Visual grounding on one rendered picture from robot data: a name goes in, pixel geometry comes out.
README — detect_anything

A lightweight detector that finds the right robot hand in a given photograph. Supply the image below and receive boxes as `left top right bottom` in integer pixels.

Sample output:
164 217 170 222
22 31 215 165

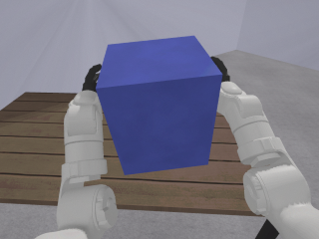
210 56 230 83

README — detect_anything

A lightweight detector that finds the left robot hand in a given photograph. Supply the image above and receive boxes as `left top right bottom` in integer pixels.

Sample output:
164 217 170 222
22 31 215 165
82 64 102 92

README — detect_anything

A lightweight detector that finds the right robot forearm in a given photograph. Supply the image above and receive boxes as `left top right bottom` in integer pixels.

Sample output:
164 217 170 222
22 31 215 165
216 81 311 201

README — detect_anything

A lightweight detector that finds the left robot forearm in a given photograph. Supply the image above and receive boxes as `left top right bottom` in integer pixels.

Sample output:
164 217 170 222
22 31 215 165
56 90 108 225

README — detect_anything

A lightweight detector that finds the table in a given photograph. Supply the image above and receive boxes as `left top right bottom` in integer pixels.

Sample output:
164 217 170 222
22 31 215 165
0 92 279 239

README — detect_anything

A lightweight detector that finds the left robot upper arm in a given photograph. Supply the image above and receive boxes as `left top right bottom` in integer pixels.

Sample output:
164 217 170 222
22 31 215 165
35 184 119 239

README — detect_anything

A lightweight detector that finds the right robot upper arm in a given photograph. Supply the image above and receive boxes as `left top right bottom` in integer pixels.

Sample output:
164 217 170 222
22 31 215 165
243 162 319 239

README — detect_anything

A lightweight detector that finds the carton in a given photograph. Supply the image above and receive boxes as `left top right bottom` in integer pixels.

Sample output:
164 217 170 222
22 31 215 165
96 35 223 175

